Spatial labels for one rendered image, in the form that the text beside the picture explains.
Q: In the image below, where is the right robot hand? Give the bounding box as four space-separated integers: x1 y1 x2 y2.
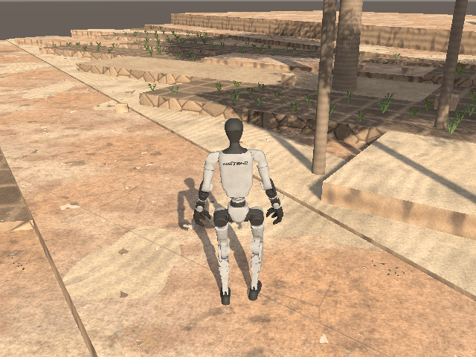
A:
266 207 283 225

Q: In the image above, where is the right robot upper arm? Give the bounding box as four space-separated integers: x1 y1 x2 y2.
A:
251 149 272 190

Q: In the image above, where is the humanoid robot head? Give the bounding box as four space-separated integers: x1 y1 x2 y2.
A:
222 118 248 154

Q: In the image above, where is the robot right thigh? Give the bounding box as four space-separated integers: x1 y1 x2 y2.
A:
248 206 265 254

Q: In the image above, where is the left robot upper arm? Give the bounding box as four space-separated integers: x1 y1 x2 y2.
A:
202 151 220 193

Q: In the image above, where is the right robot forearm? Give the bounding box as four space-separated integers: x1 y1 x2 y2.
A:
266 178 281 209

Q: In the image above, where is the left robot hand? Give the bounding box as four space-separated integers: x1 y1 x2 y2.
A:
193 209 210 227

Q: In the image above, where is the left robot forearm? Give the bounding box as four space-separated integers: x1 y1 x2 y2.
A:
195 181 209 212

